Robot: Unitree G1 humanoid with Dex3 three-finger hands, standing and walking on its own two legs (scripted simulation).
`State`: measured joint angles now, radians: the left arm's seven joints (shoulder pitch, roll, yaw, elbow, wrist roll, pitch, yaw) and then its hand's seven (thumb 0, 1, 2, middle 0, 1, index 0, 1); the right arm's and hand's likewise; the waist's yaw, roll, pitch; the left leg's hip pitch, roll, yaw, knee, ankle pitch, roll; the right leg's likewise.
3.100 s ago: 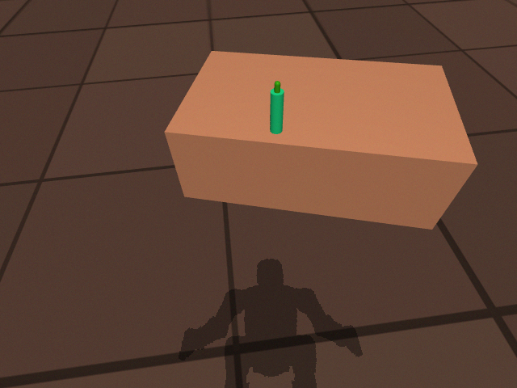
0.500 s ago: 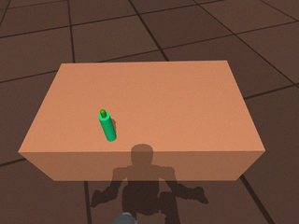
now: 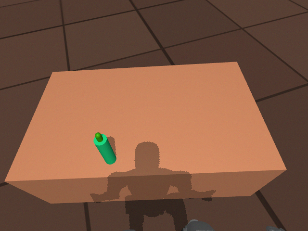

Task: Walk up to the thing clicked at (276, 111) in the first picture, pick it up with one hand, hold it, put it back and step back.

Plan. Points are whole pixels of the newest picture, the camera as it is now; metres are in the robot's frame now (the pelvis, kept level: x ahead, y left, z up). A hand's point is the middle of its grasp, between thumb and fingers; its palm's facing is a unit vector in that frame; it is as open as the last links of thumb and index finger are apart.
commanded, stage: walk up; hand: left
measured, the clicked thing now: (104, 148) +0.45 +0.23 -0.22
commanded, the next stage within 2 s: stand in 1.96 s
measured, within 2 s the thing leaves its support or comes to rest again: neither
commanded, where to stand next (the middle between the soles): +0.06 +0.01 m, yaw +1 degrees
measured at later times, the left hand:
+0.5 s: hand out of the picture +0.08 +0.26 -0.14, palm faces +0.04 -0.95 -0.30, open 7.4 cm
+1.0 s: hand out of the picture +0.08 +0.26 -0.12, palm faces +0.09 -0.94 -0.34, open 7.4 cm
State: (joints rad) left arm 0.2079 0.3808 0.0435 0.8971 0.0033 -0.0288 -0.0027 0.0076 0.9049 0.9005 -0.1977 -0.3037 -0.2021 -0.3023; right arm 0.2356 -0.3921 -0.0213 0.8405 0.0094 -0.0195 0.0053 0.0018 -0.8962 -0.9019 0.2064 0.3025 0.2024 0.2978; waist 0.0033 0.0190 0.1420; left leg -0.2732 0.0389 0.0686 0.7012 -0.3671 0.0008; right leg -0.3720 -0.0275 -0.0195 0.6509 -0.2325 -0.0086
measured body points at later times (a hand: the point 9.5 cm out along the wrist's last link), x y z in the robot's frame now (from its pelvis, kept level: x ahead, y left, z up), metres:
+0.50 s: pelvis -0.01 +0.01 +0.02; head -0.01 +0.02 +0.47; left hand +0.08 +0.31 -0.11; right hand +0.04 -0.30 -0.10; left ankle -0.03 +0.14 -0.72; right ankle +0.08 -0.12 -0.72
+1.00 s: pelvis +0.02 +0.00 +0.03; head +0.04 -0.01 +0.48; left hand +0.07 +0.30 -0.10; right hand +0.14 -0.29 -0.11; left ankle -0.03 +0.14 -0.72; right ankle +0.08 -0.12 -0.72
